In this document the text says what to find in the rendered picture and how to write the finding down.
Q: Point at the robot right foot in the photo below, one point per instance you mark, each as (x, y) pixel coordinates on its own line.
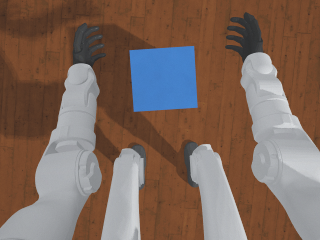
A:
(188, 150)

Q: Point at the right robot hand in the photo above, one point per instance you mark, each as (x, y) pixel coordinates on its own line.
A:
(251, 41)

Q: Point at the robot left upper arm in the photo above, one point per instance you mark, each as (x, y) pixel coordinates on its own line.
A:
(64, 182)

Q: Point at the robot right thigh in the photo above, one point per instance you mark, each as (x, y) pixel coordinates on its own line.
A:
(221, 219)

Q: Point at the left robot hand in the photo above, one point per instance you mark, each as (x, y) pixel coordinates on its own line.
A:
(81, 50)

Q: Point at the right robot forearm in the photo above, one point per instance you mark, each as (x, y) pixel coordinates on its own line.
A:
(267, 102)

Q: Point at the left robot forearm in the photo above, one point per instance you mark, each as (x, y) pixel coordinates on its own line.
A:
(77, 114)

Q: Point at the carton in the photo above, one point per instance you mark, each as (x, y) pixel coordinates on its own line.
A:
(163, 78)

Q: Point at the robot right upper arm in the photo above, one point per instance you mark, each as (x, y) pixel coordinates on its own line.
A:
(291, 170)

